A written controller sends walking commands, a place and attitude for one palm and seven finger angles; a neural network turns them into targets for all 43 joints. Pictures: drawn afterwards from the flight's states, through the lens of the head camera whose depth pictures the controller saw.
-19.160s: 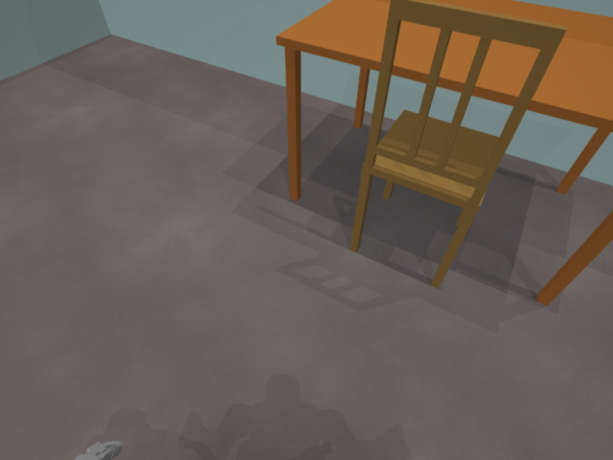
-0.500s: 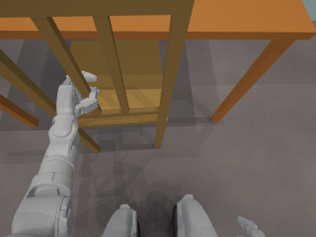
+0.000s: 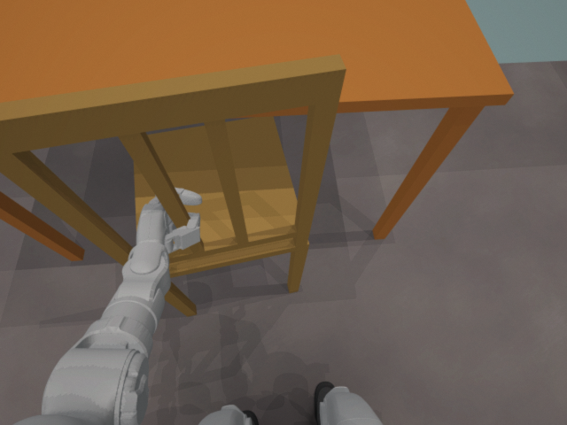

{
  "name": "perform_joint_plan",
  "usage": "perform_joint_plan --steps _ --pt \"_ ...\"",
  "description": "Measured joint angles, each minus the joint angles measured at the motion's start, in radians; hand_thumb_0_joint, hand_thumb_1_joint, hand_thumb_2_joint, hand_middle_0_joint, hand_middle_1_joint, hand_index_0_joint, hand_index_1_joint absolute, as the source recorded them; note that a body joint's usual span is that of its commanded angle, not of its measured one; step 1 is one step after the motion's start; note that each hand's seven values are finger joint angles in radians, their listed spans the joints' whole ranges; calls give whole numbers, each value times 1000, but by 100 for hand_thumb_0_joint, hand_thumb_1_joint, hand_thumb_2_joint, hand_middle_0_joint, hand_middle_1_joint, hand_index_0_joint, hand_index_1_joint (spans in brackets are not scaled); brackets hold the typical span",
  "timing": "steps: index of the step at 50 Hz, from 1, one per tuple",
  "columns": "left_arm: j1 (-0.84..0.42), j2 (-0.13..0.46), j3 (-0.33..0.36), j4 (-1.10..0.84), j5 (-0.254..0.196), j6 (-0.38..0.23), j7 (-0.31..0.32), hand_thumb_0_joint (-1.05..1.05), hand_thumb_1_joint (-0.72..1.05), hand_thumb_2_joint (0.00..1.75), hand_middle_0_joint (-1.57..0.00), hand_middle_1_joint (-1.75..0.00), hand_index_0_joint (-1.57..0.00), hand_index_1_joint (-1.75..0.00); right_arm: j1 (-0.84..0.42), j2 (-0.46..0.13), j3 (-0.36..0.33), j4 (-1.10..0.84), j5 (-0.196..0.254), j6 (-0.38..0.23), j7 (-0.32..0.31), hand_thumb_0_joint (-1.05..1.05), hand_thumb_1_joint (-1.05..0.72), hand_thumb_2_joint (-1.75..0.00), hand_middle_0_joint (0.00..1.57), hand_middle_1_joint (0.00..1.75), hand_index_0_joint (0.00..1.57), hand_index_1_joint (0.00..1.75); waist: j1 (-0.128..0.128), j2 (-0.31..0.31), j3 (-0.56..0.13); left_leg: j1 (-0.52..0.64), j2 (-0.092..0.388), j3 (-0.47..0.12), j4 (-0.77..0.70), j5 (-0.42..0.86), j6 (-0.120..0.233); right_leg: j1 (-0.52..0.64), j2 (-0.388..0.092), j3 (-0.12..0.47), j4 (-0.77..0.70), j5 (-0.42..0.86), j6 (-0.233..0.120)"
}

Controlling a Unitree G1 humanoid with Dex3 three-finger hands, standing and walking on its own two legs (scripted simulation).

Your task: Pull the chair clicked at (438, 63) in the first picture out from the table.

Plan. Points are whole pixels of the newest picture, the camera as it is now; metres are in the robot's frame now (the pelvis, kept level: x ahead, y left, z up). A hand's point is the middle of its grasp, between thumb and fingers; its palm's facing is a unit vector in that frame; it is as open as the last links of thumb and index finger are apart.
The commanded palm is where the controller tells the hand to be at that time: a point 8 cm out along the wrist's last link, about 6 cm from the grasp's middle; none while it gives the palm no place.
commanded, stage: step backward, pulling the chair out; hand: left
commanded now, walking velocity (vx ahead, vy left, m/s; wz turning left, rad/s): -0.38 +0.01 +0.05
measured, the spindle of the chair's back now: (174, 206) +0.43 +0.16 -0.03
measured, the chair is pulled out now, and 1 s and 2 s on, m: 0.07 0.21 0.23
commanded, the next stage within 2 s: none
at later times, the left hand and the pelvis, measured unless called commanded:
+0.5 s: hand (208, 295) +0.30 +0.11 -0.06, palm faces +0.06 -0.99 -0.16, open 5.3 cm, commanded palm +0.31 +0.16 -0.06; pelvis -0.08 -0.03 -0.01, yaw +1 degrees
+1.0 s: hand (206, 319) +0.26 +0.11 -0.07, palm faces +0.06 -0.98 -0.21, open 5.5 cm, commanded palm +0.27 +0.16 -0.06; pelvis -0.09 -0.03 -0.02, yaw +1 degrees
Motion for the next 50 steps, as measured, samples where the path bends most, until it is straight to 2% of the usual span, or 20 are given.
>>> perform_joint_plan --steps 5,13,20,26,32,36,42,44,50 --pt "-2 1 7 -4 -6 6 11 6 69 76 -31 -114 -50 -145 -16 4 7 11 8 -15 -7 0 -90 -90 20 30 20 30 -8 2 5 -21 3 -5 -2 18 -8 -18 2 -7 -3 14 -10" --pt "7 -14 -29 -29 -11 39 38 5 69 74 -30 -113 -50 -145 -54 -36 4 3 21 -25 -22 0 -90 -90 20 30 20 30 -22 -18 9 -46 -13 -9 -10 71 -4 -42 -14 -10 -5 60 -13" --pt "35 -36 -79 -29 -15 37 42 4 69 74 -28 -113 -50 -145 -52 -52 3 -9 30 -52 -30 0 -90 -90 20 30 20 30 4 -34 15 -41 -19 -3 10 91 -2 -45 -22 -3 32 71 -17" --pt "67 -53 -99 -21 -22 16 47 4 67 75 -30 -114 -50 -145 -48 -43 15 6 36 -90 -31 0 -90 -90 20 30 20 30 28 -16 24 -38 -15 -9 52 83 -12 -46 -20 -8 82 56 -31" --pt "105 -73 -102 -16 -16 -11 59 4 66 76 -30 -114 -50 -145 -47 -39 23 33 31 -118 -26 0 -90 -90 20 30 20 30 28 -5 27 -20 -22 -12 30 56 -18 -18 -24 -9 37 87 -32" --pt "122 -82 -119 -18 -5 -17 62 3 66 75 -30 -114 -50 -145 -34 -47 26 40 31 -122 -29 0 -90 -90 20 30 20 30 32 -6 21 -3 -24 -10 -6 136 -9 -2 -26 -10 15 102 -24" --pt "141 -68 -142 -39 1 -5 55 3 66 75 -29 -115 -50 -145 -22 -33 30 27 26 -118 -40 1 -90 -90 20 30 20 30 47 -31 17 11 -25 11 11 112 0 -12 -30 8 65 45 -21" --pt "140 -60 -141 -42 6 4 48 3 66 75 -30 -116 -50 -145 -27 -21 32 27 19 -115 -41 1 -90 -90 20 30 20 30 50 -41 22 15 -28 14 33 100 -4 -12 -33 12 87 76 -24" --pt "131 -50 -121 -41 1 20 49 2 63 78 -31 -117 -50 -145 -56 -8 33 30 20 -111 -34 1 -90 -90 20 30 20 30 49 -21 30 -10 -19 -3 102 37 -25 -32 -27 -1 148 33 -44"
